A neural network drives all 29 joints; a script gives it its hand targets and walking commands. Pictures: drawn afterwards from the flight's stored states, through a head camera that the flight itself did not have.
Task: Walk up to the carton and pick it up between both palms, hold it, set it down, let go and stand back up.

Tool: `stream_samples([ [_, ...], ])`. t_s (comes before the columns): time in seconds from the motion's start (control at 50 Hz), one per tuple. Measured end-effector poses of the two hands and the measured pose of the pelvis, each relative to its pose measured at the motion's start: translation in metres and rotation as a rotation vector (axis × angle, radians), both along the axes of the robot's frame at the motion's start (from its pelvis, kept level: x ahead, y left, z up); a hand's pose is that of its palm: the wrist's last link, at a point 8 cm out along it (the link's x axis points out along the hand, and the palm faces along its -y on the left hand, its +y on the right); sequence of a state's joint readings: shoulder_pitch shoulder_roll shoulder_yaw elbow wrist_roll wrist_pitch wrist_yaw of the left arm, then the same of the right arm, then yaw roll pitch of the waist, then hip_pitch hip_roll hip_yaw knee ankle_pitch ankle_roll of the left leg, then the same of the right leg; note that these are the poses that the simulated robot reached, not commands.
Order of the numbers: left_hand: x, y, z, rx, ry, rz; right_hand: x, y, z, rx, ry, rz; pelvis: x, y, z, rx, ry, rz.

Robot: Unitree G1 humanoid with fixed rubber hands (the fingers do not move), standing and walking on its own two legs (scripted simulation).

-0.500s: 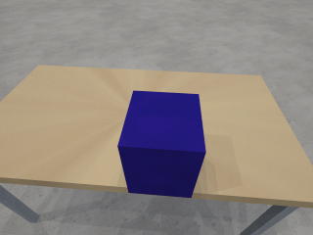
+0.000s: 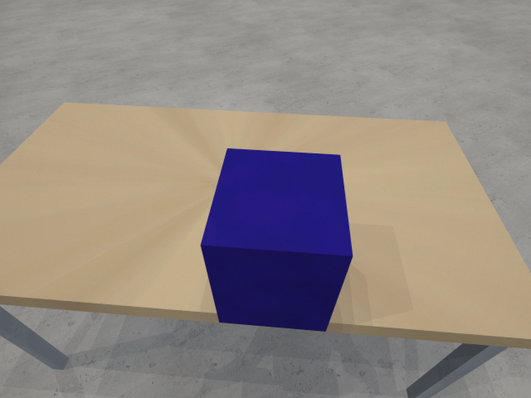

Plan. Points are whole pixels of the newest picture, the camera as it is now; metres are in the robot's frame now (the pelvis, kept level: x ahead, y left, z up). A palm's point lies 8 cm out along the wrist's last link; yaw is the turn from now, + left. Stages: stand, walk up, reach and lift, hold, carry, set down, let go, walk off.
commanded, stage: stand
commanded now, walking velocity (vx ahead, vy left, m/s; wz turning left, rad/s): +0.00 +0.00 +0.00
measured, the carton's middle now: (277, 241) +0.39 -0.01 +0.00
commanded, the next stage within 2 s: none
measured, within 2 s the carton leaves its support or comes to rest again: neither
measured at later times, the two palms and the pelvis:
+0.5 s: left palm out of the picture +0.07 +0.29 -0.12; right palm out of the picture +0.08 -0.28 -0.13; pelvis +0.02 +0.00 +0.00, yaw +0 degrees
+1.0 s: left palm out of the picture +0.10 +0.29 -0.12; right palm out of the picture +0.10 -0.28 -0.13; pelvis +0.04 +0.01 +0.00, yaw -1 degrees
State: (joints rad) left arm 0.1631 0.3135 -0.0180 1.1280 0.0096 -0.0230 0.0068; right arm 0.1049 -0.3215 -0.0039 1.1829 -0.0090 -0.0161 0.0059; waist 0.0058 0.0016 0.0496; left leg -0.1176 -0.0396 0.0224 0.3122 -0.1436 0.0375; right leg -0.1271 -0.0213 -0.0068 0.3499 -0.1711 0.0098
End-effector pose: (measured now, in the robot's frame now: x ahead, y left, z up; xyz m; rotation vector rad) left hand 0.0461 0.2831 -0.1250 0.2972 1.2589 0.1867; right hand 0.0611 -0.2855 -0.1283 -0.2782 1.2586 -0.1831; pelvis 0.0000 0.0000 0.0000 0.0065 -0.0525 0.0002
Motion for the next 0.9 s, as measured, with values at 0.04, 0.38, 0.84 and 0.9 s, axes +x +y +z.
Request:
stream_samples([
  [0.04,0.002,0.0,0.0,-0.001,-0.002,-0.001,0.002,0.0,0.0,-0.002,0.001,0.002,0.001,0.0,0.0,0.0,0.0,-0.001],
  [0.38,0.021,0.003,0.0,0.003,-0.003,-0.008,0.015,0.0,0.003,-0.01,-0.003,-0.001,0.012,0.002,0.001,-0.001,0.002,-0.005],
  [0.84,0.047,0.005,0.0,0.0,-0.01,-0.018,0.033,0.003,0.004,-0.016,-0.001,-0.008,0.03,0.005,0.001,-0.002,0.004,-0.009],
  [0.9,0.05,0.007,0.0,0.004,-0.011,-0.019,0.036,0.004,0.003,-0.014,-0.004,-0.008,0.032,0.005,0.001,-0.002,0.004,-0.009],
])
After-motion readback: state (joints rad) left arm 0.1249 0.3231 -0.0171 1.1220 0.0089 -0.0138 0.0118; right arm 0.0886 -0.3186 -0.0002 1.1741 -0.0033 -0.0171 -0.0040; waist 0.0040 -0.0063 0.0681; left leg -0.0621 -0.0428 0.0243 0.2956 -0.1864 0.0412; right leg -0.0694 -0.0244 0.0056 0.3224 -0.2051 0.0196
